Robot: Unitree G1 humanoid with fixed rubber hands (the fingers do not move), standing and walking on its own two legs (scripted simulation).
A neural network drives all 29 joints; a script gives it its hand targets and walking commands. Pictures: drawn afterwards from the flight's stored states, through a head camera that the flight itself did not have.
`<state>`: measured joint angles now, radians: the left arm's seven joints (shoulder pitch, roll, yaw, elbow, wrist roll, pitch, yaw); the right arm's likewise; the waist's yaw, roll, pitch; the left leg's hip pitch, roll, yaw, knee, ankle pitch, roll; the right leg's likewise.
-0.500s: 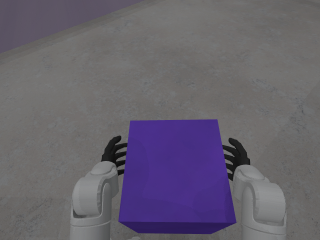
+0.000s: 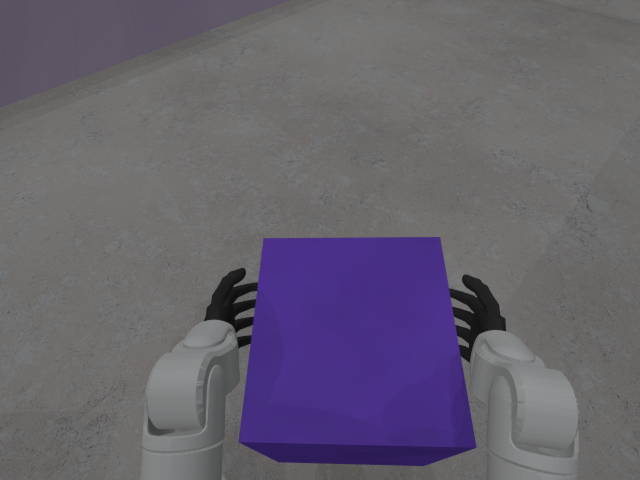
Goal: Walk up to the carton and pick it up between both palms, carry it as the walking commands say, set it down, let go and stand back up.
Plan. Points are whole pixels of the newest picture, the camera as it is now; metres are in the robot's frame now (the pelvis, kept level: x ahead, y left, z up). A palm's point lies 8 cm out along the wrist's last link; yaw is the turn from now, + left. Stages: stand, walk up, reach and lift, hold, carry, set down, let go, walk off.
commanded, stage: carry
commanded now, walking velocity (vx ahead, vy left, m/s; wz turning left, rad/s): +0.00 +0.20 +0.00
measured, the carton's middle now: (350, 361) +0.27 -0.02 +0.00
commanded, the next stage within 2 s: none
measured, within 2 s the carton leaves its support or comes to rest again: neither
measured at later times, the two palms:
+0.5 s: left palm (120, 423) +0.18 +0.20 +0.09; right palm (430, 451) +0.15 -0.08 +0.08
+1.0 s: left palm out of the picture +0.12 +0.23 +0.08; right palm out of the picture +0.11 -0.06 +0.08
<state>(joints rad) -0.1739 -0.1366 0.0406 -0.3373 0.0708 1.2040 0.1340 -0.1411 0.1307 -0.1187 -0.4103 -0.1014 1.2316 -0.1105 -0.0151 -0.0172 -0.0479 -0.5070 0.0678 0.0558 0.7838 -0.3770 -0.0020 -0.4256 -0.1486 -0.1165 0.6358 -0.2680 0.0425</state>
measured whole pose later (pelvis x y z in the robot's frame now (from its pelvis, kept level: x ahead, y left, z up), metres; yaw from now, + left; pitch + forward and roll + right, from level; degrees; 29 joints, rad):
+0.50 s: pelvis -0.09 +0.08 +0.00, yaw -1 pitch +3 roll +0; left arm -0.16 -0.13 0.05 -0.30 0.05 1.21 0.13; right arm -0.12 0.13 -0.10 -0.40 -0.11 1.24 -0.12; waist -0.02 0.04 -0.08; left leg -0.44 0.05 0.12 0.59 -0.18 0.02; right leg -0.37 -0.06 -0.17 0.63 -0.30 -0.02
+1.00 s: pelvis -0.14 +0.10 +0.00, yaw -2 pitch +2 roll -1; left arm -0.20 -0.14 0.08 -0.25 0.07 1.24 0.15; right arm -0.17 0.13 -0.12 -0.29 -0.13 1.25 -0.09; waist 0.03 0.03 -0.09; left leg -0.50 0.06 0.14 0.56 -0.11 0.04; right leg -0.44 -0.06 -0.15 0.59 -0.20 -0.02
